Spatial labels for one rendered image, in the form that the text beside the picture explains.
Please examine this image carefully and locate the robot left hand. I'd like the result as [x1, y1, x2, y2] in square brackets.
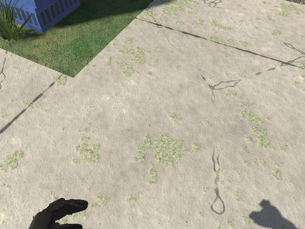
[29, 198, 89, 229]

